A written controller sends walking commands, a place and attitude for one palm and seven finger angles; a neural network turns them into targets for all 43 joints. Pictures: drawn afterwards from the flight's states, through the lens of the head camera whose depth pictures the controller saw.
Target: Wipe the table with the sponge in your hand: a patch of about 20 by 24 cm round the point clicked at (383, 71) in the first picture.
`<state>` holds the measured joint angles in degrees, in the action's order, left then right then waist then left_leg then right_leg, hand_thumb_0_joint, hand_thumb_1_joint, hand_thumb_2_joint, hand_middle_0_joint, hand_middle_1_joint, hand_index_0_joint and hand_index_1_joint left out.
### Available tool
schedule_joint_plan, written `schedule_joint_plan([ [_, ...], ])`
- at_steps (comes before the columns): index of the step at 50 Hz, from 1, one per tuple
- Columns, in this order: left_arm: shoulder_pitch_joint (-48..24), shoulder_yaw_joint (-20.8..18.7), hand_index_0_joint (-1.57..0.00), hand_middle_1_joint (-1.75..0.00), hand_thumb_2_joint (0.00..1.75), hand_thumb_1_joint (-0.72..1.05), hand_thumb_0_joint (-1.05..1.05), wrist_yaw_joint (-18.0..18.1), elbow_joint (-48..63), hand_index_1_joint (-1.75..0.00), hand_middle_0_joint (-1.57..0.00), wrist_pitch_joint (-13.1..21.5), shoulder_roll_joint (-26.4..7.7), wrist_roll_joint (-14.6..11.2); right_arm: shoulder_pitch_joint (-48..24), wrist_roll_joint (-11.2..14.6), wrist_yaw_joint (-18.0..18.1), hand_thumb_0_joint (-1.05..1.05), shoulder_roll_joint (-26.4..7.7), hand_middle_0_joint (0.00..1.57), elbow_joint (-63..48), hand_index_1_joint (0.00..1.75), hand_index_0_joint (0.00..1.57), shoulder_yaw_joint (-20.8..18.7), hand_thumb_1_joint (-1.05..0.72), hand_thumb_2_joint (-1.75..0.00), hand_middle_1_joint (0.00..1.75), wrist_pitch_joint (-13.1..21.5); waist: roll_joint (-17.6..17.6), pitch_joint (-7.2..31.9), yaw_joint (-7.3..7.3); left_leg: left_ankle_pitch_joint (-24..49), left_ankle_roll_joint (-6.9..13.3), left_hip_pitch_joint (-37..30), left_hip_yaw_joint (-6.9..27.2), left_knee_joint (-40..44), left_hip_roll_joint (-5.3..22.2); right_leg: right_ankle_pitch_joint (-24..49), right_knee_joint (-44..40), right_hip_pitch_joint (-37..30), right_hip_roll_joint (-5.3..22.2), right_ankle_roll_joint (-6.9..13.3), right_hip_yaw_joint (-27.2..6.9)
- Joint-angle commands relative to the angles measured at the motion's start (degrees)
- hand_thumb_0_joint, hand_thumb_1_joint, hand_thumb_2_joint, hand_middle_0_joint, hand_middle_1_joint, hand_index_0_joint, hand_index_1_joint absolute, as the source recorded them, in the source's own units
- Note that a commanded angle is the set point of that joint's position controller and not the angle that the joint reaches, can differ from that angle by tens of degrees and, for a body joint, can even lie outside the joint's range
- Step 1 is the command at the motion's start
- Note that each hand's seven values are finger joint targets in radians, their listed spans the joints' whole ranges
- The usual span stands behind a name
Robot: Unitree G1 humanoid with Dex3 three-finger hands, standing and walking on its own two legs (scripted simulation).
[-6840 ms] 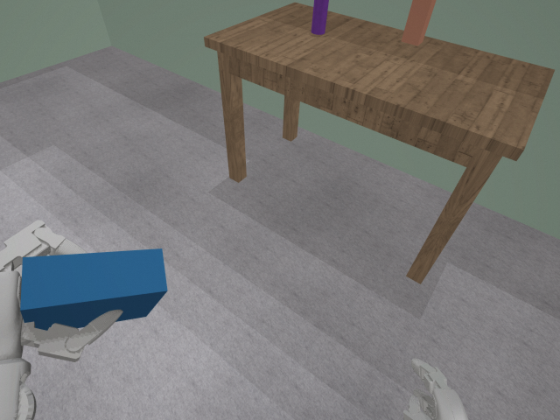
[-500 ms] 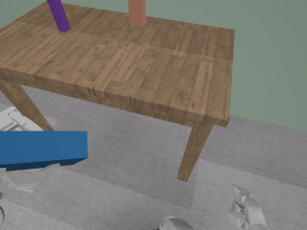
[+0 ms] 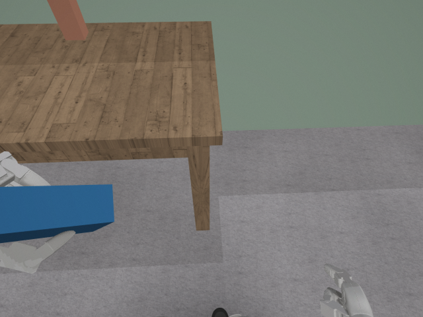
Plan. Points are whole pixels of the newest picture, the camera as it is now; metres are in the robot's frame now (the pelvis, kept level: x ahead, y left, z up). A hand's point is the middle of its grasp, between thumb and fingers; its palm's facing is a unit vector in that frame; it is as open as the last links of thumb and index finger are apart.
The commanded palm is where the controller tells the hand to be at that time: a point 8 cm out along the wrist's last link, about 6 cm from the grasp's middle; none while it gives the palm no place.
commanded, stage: turn to face it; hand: left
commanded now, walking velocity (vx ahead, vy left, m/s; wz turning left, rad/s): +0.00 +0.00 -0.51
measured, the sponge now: (69, 212) +0.23 +0.21 +0.15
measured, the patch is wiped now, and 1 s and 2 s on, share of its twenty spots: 0.00 0.00 0.00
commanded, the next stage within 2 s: take the last steps up to it in 0.42 s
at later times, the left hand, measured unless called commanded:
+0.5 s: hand (130, 219) +0.22 +0.12 +0.16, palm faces +0.11 -0.84 -0.53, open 9.2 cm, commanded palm +0.17 +0.19 +0.18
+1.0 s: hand (113, 235) +0.20 +0.14 +0.16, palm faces +0.20 -0.88 -0.44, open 9.2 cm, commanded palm +0.15 +0.20 +0.18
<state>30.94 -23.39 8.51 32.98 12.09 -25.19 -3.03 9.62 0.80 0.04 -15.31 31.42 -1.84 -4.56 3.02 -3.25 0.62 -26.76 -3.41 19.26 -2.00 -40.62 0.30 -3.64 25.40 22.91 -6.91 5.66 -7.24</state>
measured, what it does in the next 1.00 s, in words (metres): steps on the spot: left foot, then right foot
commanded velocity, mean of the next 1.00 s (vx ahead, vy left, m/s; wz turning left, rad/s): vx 0.11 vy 0.08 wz -0.14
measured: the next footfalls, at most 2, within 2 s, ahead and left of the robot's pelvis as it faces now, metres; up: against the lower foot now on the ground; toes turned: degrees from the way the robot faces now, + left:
left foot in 0.06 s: +0.01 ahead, +0.16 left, +0.00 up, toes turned +1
right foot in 0.30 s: +0.02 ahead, -0.11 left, +0.00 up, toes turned -18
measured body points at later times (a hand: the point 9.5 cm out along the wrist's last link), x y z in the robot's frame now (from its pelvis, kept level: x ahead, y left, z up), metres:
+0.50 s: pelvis -0.06 -0.04 +0.00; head +0.00 -0.08 +0.44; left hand +0.21 +0.17 +0.19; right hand +0.04 -0.30 -0.12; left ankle -0.06 +0.11 -0.67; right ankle +0.00 -0.12 -0.74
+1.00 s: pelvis -0.06 -0.04 +0.00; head -0.05 -0.06 +0.45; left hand +0.18 +0.18 +0.19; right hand +0.03 -0.30 -0.11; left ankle -0.05 +0.09 -0.68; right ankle -0.05 -0.13 -0.74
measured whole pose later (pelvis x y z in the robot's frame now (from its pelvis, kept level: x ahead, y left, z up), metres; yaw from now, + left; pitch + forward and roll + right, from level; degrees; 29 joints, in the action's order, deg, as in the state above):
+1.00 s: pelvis -0.06 -0.04 +0.00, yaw -12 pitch +0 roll +2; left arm 25.9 -17.9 7.8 24.6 13.4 -18.8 0.3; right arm 12.3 -0.1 2.2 -11.9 37.7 -0.6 1.9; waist -0.9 -1.5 0.2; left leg -22.6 -0.4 25.0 -2.4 -56.7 1.6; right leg -14.0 30.8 16.9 1.5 3.3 6.2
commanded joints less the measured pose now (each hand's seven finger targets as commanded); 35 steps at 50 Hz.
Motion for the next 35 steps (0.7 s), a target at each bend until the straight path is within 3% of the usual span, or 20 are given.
schedule_joint_plan([
  [1, -4.8, -4.2, -1.20, -1.60, 1.30, 0.10, 0.00, 0.7, 9.8, -1.60, -1.20, 2.2, -6.9, 0.0, -3.0, 0.2, 0.3, 0.00, -3.7, 0.20, -9.2, 0.30, 0.20, -0.6, -0.90, -0.90, 0.30, 2.6, 1.4, 12.2, 0.36, 3.9, 2.2, -12.3, 0.1, 15.4, 2.0, -15.3, -8.9, -3.3, 13.4, -1.0, -17.7],
  [2, -6.3, -4.1, -1.20, -1.60, 1.30, 0.10, 0.00, 0.3, 11.1, -1.60, -1.20, 2.6, -7.2, 0.0, -2.8, 0.0, 0.6, 0.00, -4.4, 0.20, -9.6, 0.30, 0.20, -1.1, -0.90, -0.90, 0.30, 3.0, -2.3, 10.6, 0.15, 2.0, 4.3, -14.8, 3.2, 19.5, 5.9, -17.6, -5.4, 1.2, 10.6, -2.8, -16.4],
  [3, -7.8, -4.9, -1.20, -1.60, 1.30, 0.10, 0.00, 0.0, 12.4, -1.60, -1.20, 3.2, -8.2, 0.1, -3.5, -0.3, 1.0, 0.00, -5.2, 0.20, -10.3, 0.30, 0.20, -1.3, -0.90, -0.90, 0.30, 3.5, -8.7, 8.1, 0.40, 2.7, 7.5, -17.3, 10.1, 24.0, 13.3, -19.4, 2.1, 7.9, 5.7, -4.7, -11.5],
  [4, -8.3, -5.4, -1.20, -1.60, 1.30, 0.10, 0.00, -0.2, 13.0, -1.60, -1.20, 3.3, -8.3, 0.5, -4.1, -0.2, 1.3, 0.00, -5.6, 0.20, -11.0, 0.30, 0.20, -1.5, -0.90, -0.90, 0.30, 4.3, -17.2, 8.5, 0.77, 11.0, 11.3, -16.9, 15.9, 25.5, 21.7, -21.0, 18.0, 10.8, 1.5, -6.9, -2.7],
  [5, -8.6, -7.0, -1.20, -1.60, 1.30, 0.10, 0.00, -0.1, 14.3, -1.60, -1.20, 3.3, -10.0, 1.1, -4.3, 0.1, 1.6, 0.00, -3.2, 0.20, -10.9, 0.30, 0.20, -1.2, -0.90, -0.90, 0.30, 5.4, -20.0, 8.9, 1.55, 11.7, 13.7, -9.1, 14.9, 26.9, 25.6, -23.1, 33.7, 8.5, 3.1, -7.7, 2.2],
  [6, -6.1, -6.2, -1.20, -1.60, 1.30, 0.10, 0.00, -0.4, 11.8, -1.60, -1.20, 3.0, -8.5, 1.1, -3.5, -0.1, 1.6, 0.00, -3.1, 0.20, -10.7, 0.30, 0.20, -1.6, -0.90, -0.90, 0.30, 6.1, -18.4, 6.0, 1.13, 13.5, 14.2, -3.1, 11.8, 26.0, 24.9, -22.0, 39.7, 7.0, 5.1, -8.1, 2.9],
  [8, -8.0, -3.4, -1.20, -1.60, 1.30, 0.10, 0.00, -0.7, 12.8, -1.60, -1.20, 2.7, -6.2, 0.8, -2.6, 0.5, 1.1, 0.00, -3.2, 0.20, -10.0, 0.30, 0.20, -1.2, -0.90, -0.90, 0.30, 7.5, -17.3, 2.7, 1.46, 22.0, 11.1, -4.7, 0.7, 21.6, 21.3, -21.9, 33.5, 8.1, 7.5, -8.4, 6.6],
  [11, -9.7, -1.1, -1.20, -1.60, 1.30, 0.10, 0.00, 0.1, 10.2, -1.60, -1.20, 2.6, -4.3, 1.1, 0.0, 0.5, 0.8, 0.00, -4.5, 0.20, -8.8, 0.30, 0.20, -1.2, -0.90, -0.90, 0.30, 9.8, -17.2, 2.3, -0.46, 34.0, 6.8, -6.1, -2.1, 15.9, 18.8, -19.7, 16.1, -1.0, 6.1, -8.5, 12.4],
  [14, -12.3, -2.9, -1.20, -1.60, 1.30, 0.10, 0.00, 0.3, 7.9, -1.60, -1.20, 2.4, -6.0, 1.9, -0.4, 0.3, 0.8, 0.00, -4.7, 0.20, -8.0, 0.30, 0.20, -1.3, -0.90, -0.90, 0.30, 10.7, -11.6, 5.2, -0.01, 27.6, 3.8, -2.2, -3.7, 4.6, 16.7, -7.2, 2.2, -14.1, 6.6, -7.4, 12.7],
  [15, -12.4, -4.6, -1.20, -1.60, 1.30, 0.10, 0.00, 0.5, 6.5, -1.60, -1.20, 2.8, -7.9, 2.2, 0.0, 0.4, 0.7, 0.00, -3.4, 0.20, -7.8, 0.30, 0.20, -1.0, -0.90, -0.90, 0.30, 10.7, -2.2, 6.9, -0.48, 19.0, 1.7, 1.7, -6.3, -5.3, 11.9, 6.8, -0.1, -17.7, 13.3, -3.8, 3.5],
  [16, -11.5, -6.7, -1.20, -1.60, 1.30, 0.10, 0.00, 1.0, 5.8, -1.60, -1.20, 2.9, -9.5, 1.9, -1.9, 0.3, 0.7, 0.00, -1.8, 0.20, -8.9, 0.30, 0.20, -0.5, -0.90, -0.90, 0.30, 10.6, 10.7, 8.9, 0.33, -4.5, -0.6, 10.3, -6.0, -15.7, 4.3, 19.9, -3.1, -19.8, 23.3, 1.7, -12.7],
  [17, -7.8, -8.1, -1.20, -1.60, 1.30, 0.10, 0.00, 1.0, 5.6, -1.60, -1.20, 2.3, -10.2, 0.6, -3.1, 0.7, 1.0, 0.00, -2.7, 0.20, -9.0, 0.30, 0.20, -1.5, -0.90, -0.90, 0.30, 10.0, 14.3, 11.3, 1.40, -7.7, 0.0, 8.5, 1.1, -23.9, 3.8, 13.3, -7.3, -15.6, 25.7, 1.8, -19.3],
  [18, -4.5, -9.6, -1.20, -1.60, 1.30, 0.10, 0.00, 1.1, 7.0, -1.60, -1.20, 2.4, -11.0, 0.4, -4.0, 0.3, 0.9, 0.00, -1.9, 0.20, -8.5, 0.30, 0.20, -1.0, -0.90, -0.90, 0.30, 9.3, 7.3, 12.1, 1.28, -5.6, -0.2, 10.1, 3.8, -27.1, 4.5, 7.2, -6.8, -15.7, 25.8, 3.4, -20.4],
  [19, -1.4, -9.4, -1.20, -1.60, 1.30, 0.10, 0.00, 1.3, 9.0, -1.60, -1.20, 2.9, -9.9, -0.1, -4.1, -0.1, 0.8, 0.00, -0.3, 0.20, -7.8, 0.30, 0.20, 0.4, -0.90, -0.90, 0.30, 8.3, 3.6, 13.2, 0.82, -2.0, -0.3, 11.1, 4.3, -27.6, 4.8, 6.7, -5.2, -18.0, 24.4, 4.7, -16.0],
  [21, 0.9, -9.1, -1.20, -1.60, 1.30, 0.10, 0.00, 1.6, 11.1, -1.60, -1.20, 3.7, -8.5, -0.2, -4.8, -0.5, 0.9, 0.00, -0.1, 0.20, -6.9, 0.30, 0.20, 0.9, -0.90, -0.90, 0.30, 7.3, 0.6, 14.6, 0.04, 0.3, -0.6, 10.4, 2.8, -23.2, 4.1, 10.9, -4.1, -19.5, 21.8, 3.8, -9.8],
  [27, 2.0, -8.9, -1.20, -1.60, 1.30, 0.10, 0.00, 1.8, 9.8, -1.60, -1.20, 3.5, -8.3, 0.1, -4.0, -0.6, 2.2, 0.00, -1.5, 0.20, -6.7, 0.30, 0.20, -0.1, -0.90, -0.90, 0.30, 7.7, 2.2, 13.6, 0.67, 0.4, 1.4, 1.1, -0.4, -3.7, 1.3, -3.8, -9.1, -12.8, 20.7, 4.0, -10.9],
  [31, 0.4, -6.1, -1.20, -1.60, 1.30, 0.10, 0.00, 2.0, 8.2, -1.60, -1.20, 3.0, -7.0, 1.1, -1.2, -0.5, 2.8, 0.00, -2.7, 0.20, -5.8, 0.30, 0.20, -0.6, -0.90, -0.90, 0.30, 7.8, 1.0, 13.6, -0.99, 3.9, 3.7, -8.5, -2.0, 14.0, 0.3, -22.3, -11.0, -10.1, 18.7, 0.5, -8.5],
  [32, -0.4, -5.3, -1.20, -1.60, 1.30, 0.10, 0.00, 1.9, 8.5, -1.60, -1.20, 3.2, -7.1, 1.3, -1.1, -0.5, 3.1, 0.00, -3.3, 0.20, -6.2, 0.30, 0.20, -1.0, -0.90, -0.90, 0.30, 8.1, -0.6, 11.9, -1.09, 2.7, 4.8, -11.1, -1.3, 18.2, 1.7, -27.2, -9.9, -7.3, 16.7, -0.9, -7.5],
  [33, -1.4, -4.5, -1.20, -1.60, 1.30, 0.10, 0.00, 1.5, 9.6, -1.60, -1.20, 3.4, -6.6, 1.4, -1.4, -0.6, 3.5, 0.00, -4.4, 0.20, -6.8, 0.30, 0.20, -1.5, -0.90, -0.90, 0.30, 8.3, -5.2, 9.8, -1.14, -0.9, 6.9, -10.6, 3.6, 23.8, 6.0, -28.3, -5.1, -5.8, 13.5, -2.3, -4.6],
  [35, -2.4, -5.3, -1.20, -1.60, 1.30, 0.10, 0.00, 1.7, 8.4, -1.60, -1.20, 4.3, -6.8, 1.9, -2.7, -0.6, 3.8, 0.00, -4.8, 0.20, -6.6, 0.30, 0.20, -1.2, -0.90, -0.90, 0.30, 8.8, -17.8, 6.6, -0.63, -6.2, 12.7, -6.8, 17.7, 28.9, 16.8, -22.1, 11.6, -1.3, 5.6, -5.5, 7.0],
])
